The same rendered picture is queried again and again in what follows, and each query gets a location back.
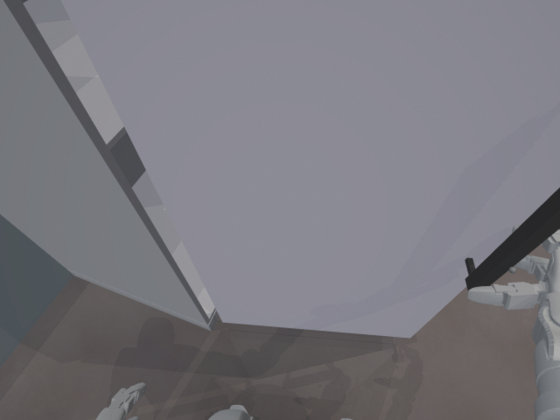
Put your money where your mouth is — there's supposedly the fridge door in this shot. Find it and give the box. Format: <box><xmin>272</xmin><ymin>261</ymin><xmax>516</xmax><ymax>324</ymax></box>
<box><xmin>61</xmin><ymin>0</ymin><xmax>560</xmax><ymax>338</ymax></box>

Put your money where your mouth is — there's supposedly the robot left shin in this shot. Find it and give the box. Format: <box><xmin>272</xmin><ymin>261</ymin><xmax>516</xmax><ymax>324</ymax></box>
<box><xmin>230</xmin><ymin>405</ymin><xmax>248</xmax><ymax>413</ymax></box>

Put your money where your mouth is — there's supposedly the right robot forearm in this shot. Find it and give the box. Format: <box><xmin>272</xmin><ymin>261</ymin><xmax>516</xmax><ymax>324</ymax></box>
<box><xmin>532</xmin><ymin>292</ymin><xmax>560</xmax><ymax>420</ymax></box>

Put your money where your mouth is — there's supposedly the handle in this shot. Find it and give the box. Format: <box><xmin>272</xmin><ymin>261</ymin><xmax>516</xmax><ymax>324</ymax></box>
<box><xmin>465</xmin><ymin>187</ymin><xmax>560</xmax><ymax>290</ymax></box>

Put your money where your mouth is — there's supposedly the robot right hand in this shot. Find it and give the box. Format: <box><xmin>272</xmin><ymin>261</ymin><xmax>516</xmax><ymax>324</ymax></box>
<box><xmin>467</xmin><ymin>225</ymin><xmax>560</xmax><ymax>310</ymax></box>

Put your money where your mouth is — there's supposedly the robot left hand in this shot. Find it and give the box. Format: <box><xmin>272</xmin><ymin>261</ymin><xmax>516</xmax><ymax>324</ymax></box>
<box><xmin>96</xmin><ymin>382</ymin><xmax>146</xmax><ymax>420</ymax></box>

